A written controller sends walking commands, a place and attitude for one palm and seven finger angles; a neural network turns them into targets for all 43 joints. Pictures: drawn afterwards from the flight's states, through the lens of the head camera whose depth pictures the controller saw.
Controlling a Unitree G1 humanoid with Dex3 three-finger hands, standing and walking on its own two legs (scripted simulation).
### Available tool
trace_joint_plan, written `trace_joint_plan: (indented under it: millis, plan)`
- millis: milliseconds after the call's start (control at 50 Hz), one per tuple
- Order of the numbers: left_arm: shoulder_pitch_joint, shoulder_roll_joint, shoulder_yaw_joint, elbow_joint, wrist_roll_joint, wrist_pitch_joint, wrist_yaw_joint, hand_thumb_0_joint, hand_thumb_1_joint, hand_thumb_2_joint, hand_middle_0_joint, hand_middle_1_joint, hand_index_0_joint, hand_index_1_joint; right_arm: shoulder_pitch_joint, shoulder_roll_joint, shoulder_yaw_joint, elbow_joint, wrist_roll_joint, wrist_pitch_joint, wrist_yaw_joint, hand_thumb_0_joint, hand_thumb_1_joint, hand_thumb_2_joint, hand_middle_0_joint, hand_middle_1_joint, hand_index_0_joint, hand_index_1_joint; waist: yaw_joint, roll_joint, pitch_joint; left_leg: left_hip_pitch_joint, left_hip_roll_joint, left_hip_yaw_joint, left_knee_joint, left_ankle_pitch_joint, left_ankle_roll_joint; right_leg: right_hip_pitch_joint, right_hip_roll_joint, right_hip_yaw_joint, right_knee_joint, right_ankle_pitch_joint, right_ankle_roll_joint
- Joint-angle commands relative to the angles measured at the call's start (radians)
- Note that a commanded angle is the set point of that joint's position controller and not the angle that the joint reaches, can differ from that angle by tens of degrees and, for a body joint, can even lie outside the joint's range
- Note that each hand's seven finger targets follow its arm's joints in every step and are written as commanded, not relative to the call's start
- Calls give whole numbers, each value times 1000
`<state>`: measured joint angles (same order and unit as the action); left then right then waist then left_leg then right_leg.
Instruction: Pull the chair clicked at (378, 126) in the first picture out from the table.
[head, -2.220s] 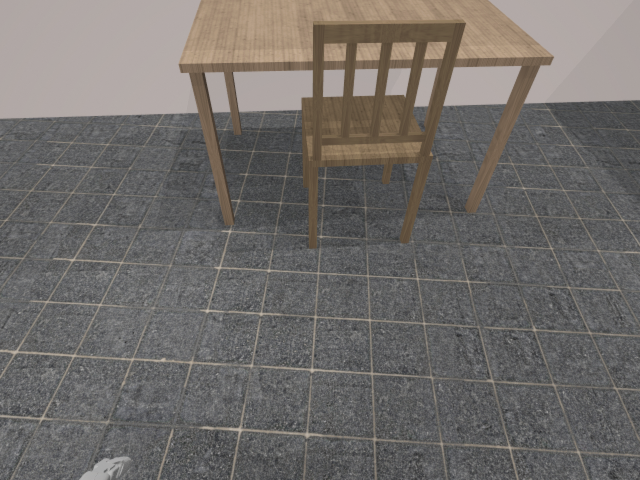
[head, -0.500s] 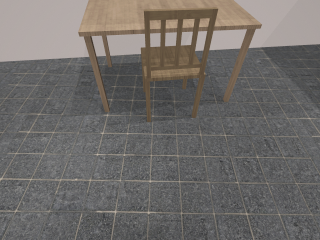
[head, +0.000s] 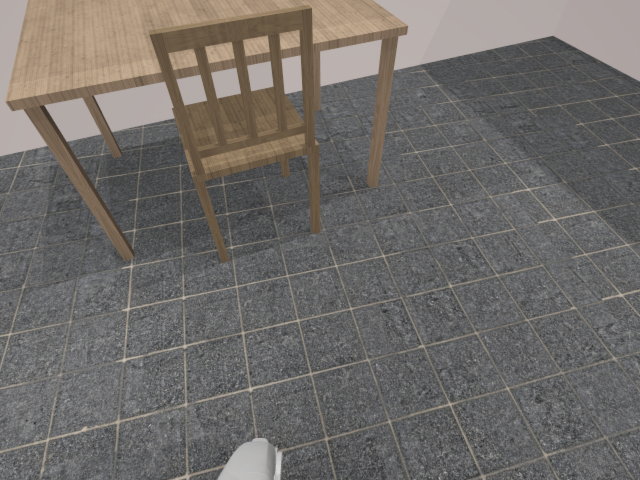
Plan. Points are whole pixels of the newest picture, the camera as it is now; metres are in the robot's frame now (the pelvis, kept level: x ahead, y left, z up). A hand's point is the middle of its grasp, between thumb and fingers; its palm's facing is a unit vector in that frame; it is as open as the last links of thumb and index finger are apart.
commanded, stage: walk to a spot facing it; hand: left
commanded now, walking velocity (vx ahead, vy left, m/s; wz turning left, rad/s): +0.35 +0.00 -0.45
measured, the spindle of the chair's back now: (246, 92) +1.07 +0.32 -0.09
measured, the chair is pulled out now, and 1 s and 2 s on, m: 0.00 0.00 0.00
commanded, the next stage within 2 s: none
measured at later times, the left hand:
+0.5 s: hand (186, 353) +0.33 +0.28 -0.17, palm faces -0.21 -0.96 -0.20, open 7.4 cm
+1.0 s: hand (302, 258) +0.56 +0.10 -0.18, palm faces -0.53 -0.82 -0.20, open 7.3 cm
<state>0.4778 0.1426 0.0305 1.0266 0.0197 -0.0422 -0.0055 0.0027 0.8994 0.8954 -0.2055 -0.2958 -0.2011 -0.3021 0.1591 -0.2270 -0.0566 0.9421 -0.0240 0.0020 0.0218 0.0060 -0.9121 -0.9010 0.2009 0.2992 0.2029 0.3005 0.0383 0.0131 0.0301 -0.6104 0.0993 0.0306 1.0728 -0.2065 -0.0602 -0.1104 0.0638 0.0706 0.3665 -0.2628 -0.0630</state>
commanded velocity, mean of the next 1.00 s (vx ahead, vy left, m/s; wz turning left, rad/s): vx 0.30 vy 0.00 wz -0.58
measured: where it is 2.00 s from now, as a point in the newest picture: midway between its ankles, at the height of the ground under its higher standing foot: (350, 377)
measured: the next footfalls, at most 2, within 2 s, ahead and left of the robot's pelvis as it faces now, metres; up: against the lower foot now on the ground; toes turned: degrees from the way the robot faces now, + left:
left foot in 0.24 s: +0.23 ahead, +0.16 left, +0.00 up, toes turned -2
right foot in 0.84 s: +0.42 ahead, -0.09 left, +0.00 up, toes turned -38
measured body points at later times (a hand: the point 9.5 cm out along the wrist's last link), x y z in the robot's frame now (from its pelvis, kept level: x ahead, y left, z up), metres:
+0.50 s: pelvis +0.20 +0.09 +0.00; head +0.21 +0.12 +0.45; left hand +0.34 +0.33 -0.16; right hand +0.15 -0.15 -0.13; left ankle +0.19 +0.16 -0.75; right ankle +0.19 -0.06 -0.63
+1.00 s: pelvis +0.38 -0.01 -0.02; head +0.40 -0.02 +0.43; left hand +0.59 +0.14 -0.16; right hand +0.25 -0.19 -0.17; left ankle +0.41 +0.15 -0.64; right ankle +0.39 -0.07 -0.75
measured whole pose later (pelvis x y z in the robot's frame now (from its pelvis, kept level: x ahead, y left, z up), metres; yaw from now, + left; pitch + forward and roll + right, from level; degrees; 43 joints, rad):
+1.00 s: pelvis +0.38 -0.01 -0.02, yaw -34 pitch -2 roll +0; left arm 0.19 0.19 0.07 0.95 0.00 -0.04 0.00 -0.01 0.92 0.90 -0.20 -0.30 -0.20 -0.30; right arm 0.32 -0.14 -0.03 1.00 -0.02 -0.01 -0.01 0.01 -0.91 -0.90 0.20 0.30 0.20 0.30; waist -0.04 -0.01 0.10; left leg -0.47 0.16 0.06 1.33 -0.37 -0.05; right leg -0.29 0.09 -0.11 0.56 -0.24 -0.13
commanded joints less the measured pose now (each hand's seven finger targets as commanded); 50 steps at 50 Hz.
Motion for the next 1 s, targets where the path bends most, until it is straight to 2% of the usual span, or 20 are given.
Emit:
trace_joint_plan:
  millis: [0, 120, 140, 180, 200, 220, 240, 300, 340, 380, 540, 660, 760, 780, 800, 820, 840, 860, 920, 980]
  plan:
    - [58, 198, 52, -46, 4, -32, 18, 0, 900, 900, -200, -300, -200, -300, -130, -52, -16, -125, 3, -37, 0, 0, -900, -900, 200, 300, 200, 300, 19, -107, 33, -136, 11, -3, -76, 36, -11, 73, -249, 272, -151, 167, -132]
    - [44, 210, 57, -39, 14, -22, 32, 0, 900, 900, -200, -300, -200, -300, -187, -31, -6, -159, 13, -60, 0, 0, -900, -900, 200, 300, 200, 300, 34, -164, 22, 35, -36, 20, -360, -72, 20, 103, -249, 276, -55, 399, -114]
    - [14, 220, 62, -46, 13, -21, 32, 0, 900, 900, -200, -300, -200, -300, -140, -36, -7, -148, 16, -66, -4, 0, -900, -900, 200, 300, 200, 300, 8, -169, 5, 139, -53, 31, -436, -83, 30, 73, -240, 263, -14, 456, -102]
    - [-43, 214, 72, -58, 3, -24, 28, 0, 900, 900, -200, -300, -200, -300, 133, -95, -22, -62, 13, -77, -29, 0, -900, -900, 200, 300, 200, 300, -112, -111, -99, 569, -61, 13, -592, 25, 50, -112, -151, 197, 247, 480, -48]
    - [-11, 165, 71, -69, -12, -21, 15, 0, 900, 900, -200, -300, -200, -300, 284, -214, -51, -21, -1, -82, -43, 0, -900, -900, 200, 300, 200, 300, -157, 111, -219, 841, 164, -224, -621, -21, 102, -307, -43, 99, 517, 176, -6]
    - [1, 120, 64, -88, -15, -23, 3, 0, 900, 900, -200, -300, -200, -300, 365, -277, -61, -1, -1, -81, -43, 0, -900, -900, 200, 300, 200, 300, -147, 332, -250, 892, 414, -555, -765, -20, 178, -511, 34, -7, 826, -295, 39]
    - [-53, 152, 68, -97, -8, -21, 4, 0, 900, 900, -200, -300, -200, -300, 309, -242, -47, -17, 2, -68, -43, 0, -900, -900, 200, 300, 200, 300, -136, 195, -151, 742, 432, -586, -825, -103, 222, -534, -44, 41, 935, -268, 28]
    - [-115, 129, 72, -88, 15, 7, -21, 0, 900, 900, -200, -300, -200, -300, 133, -74, -6, -43, 2, -85, -40, 0, -900, -900, 200, 300, 200, 300, -37, 121, 67, 408, 292, -278, -887, -164, 150, -526, -144, -9, 981, -53, 43]
    - [-89, 91, 67, -79, 17, 35, -32, 0, 900, 900, -200, -300, -200, -300, 139, -37, 4, -23, 5, -99, -45, 0, -900, -900, 200, 300, 200, 300, -2, 140, 71, 362, 214, -74, -870, 42, 100, -489, -142, -34, 946, 29, 56]
    - [-88, 84, 66, -82, 15, 50, -34, 0, 900, 900, -200, -300, -200, -300, 167, -31, 4, -9, 10, -109, -50, 0, -900, -900, 200, 300, 200, 300, 8, 122, 41, 393, 201, 15, -861, 160, 94, -512, -146, -38, 943, 86, 66]
    - [-300, 76, 55, -155, 18, 67, -46, 0, 900, 900, -200, -300, -200, -300, 295, -54, 4, 39, 10, -111, -56, 0, -900, -900, 200, 300, 200, 300, -32, 74, 91, 599, 219, 134, -846, 400, 117, -718, -161, -109, 764, 184, 81]
    - [-495, 66, 35, -207, 9, 50, -50, 0, 900, 900, -200, -300, -200, -300, 408, -68, 5, 89, -4, -92, -55, 0, -900, -900, 200, 300, 200, 300, -104, 60, 120, 719, 244, 194, -802, 592, 156, -638, -124, -208, 456, 95, 40]
    - [-329, 111, 49, -163, 13, 28, -36, 0, 900, 900, -200, -300, -200, -300, 368, -118, -11, 74, 3, -77, -52, 0, -900, -900, 200, 300, 200, 300, -17, 132, -25, 723, 237, 304, -461, 1088, 122, -299, -4, -290, 298, -4, -39]
    - [-216, 137, 58, -133, 16, 17, -33, 0, 900, 900, -200, -300, -200, -300, 339, -129, -10, 56, 7, -76, -49, 0, -900, -900, 200, 300, 200, 300, 43, 133, -87, 640, 222, 316, -292, 1015, 100, -110, 11, -295, 226, 30, -52]
    - [-87, 206, 78, -95, 17, 6, -27, 0, 900, 900, -200, -300, -200, -300, 314, -117, -6, 34, 20, -73, -37, 0, -900, -900, 200, 300, 200, 300, 107, 69, -175, 407, 207, 320, -26, 717, 67, 193, -91, -179, 171, 143, -105]
    - [-5, 306, 96, -87, 4, -4, -15, 0, 900, 900, -200, -300, -200, -300, 325, -44, 2, -5, 35, -76, -35, 0, -900, -900, 200, 300, 200, 300, 109, -135, -308, 61, 22, 266, 315, -307, 3, 462, -415, 364, 128, 398, -252]
    - [-3, 355, 107, -87, -21, 9, 0, 0, 900, 900, -200, -300, -200, -300, 236, -55, -2, -33, 33, -79, -44, 0, -900, -900, 200, 300, 200, 300, 110, -115, -323, -53, -5, 99, 458, -404, 13, 463, -487, 496, 36, 483, -316]
    - [-58, 321, 103, -100, -25, 20, 8, 0, 900, 900, -200, -300, -200, -300, 171, -56, -12, -54, 26, -75, -48, 0, -900, -900, 200, 300, 200, 300, 84, 6, -145, -90, 39, 24, 461, -298, 31, 306, -476, 390, -4, 437, -306]
    - [-195, 220, 69, -124, -18, -9, 14, 0, 900, 900, -200, -300, -200, -300, 169, -35, -9, -31, 6, -45, -39, 0, -900, -900, 200, 300, 200, 300, -24, 16, -10, 38, 99, -14, 286, -131, 11, -88, -349, 207, -83, 380, -141]
    - [-231, 212, 68, -125, -1, -23, 14, 0, 900, 900, -200, -300, -200, -300, 226, -5, -12, -17, 1, -18, -36, 0, -900, -900, 200, 300, 200, 300, -85, -16, 2, 100, 83, 0, 161, -100, -10, -235, -274, 103, -101, 354, -149]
